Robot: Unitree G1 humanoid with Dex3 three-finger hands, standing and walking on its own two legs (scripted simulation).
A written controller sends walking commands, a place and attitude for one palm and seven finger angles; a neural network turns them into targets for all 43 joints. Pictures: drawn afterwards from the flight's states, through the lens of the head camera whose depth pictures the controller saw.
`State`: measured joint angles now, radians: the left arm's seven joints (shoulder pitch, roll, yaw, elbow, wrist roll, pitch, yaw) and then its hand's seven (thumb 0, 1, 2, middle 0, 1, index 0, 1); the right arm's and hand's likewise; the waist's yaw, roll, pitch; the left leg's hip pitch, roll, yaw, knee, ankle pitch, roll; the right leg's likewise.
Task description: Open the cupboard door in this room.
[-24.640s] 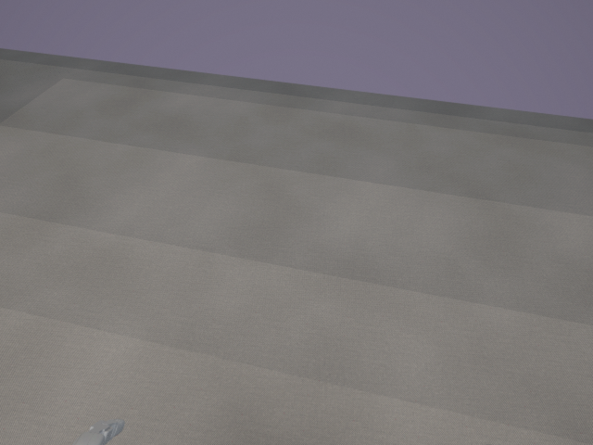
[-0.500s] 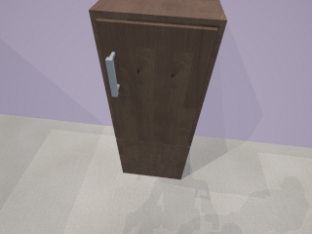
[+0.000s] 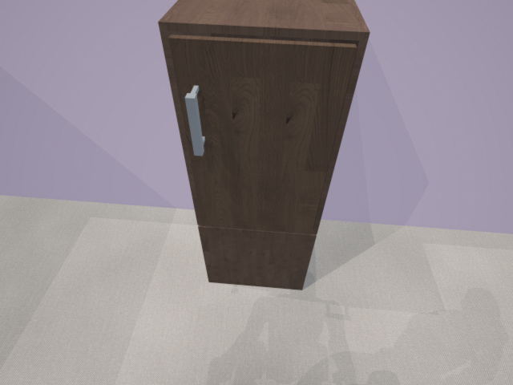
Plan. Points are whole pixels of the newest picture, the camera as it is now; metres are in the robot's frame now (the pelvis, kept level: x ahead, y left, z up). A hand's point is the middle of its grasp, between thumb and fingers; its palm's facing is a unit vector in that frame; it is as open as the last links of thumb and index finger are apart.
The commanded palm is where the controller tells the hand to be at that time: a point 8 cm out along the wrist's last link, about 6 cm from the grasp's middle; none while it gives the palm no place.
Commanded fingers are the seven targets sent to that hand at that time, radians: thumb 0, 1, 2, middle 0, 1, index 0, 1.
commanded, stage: shuffle to correct the standing spot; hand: left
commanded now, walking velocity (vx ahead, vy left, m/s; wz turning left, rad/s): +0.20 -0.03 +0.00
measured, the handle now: (197, 121) +0.63 +0.17 +0.08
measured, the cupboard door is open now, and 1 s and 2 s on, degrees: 0 0 0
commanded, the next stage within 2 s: come to a stop and stand still in 0.32 s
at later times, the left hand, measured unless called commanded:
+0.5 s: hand out of the picture +0.09 +0.17 -0.18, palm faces -0.01 -0.99 -0.17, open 7.3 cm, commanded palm none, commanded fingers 0.00 0.90 0.90 -0.20 -0.30 -0.20 -0.30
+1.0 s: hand out of the picture +0.16 +0.20 -0.19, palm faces +0.09 -0.98 -0.15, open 7.3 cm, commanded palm none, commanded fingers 0.00 0.90 0.90 -0.20 -0.30 -0.20 -0.30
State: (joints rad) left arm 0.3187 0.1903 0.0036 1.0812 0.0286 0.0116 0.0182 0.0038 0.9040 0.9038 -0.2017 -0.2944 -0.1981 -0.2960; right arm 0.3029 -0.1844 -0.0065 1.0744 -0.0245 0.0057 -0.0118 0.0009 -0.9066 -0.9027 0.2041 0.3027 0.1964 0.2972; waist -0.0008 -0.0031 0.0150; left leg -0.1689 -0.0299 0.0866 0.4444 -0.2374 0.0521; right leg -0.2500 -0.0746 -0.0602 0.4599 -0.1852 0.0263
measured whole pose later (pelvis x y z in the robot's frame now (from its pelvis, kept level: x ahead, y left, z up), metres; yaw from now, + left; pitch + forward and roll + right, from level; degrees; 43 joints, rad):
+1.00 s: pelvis +0.08 +0.03 -0.01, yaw +2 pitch -1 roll -1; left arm 0.16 0.18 0.07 0.98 0.03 0.06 0.02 0.00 0.92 0.90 -0.20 -0.29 -0.20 -0.30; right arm 0.21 -0.14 -0.04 0.99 -0.04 0.00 -0.03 0.00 -0.91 -0.90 0.20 0.30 0.19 0.30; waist -0.01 -0.05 0.07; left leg -0.28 0.00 0.11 0.59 -0.28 0.07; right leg -0.42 -0.04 0.00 0.87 -0.39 0.01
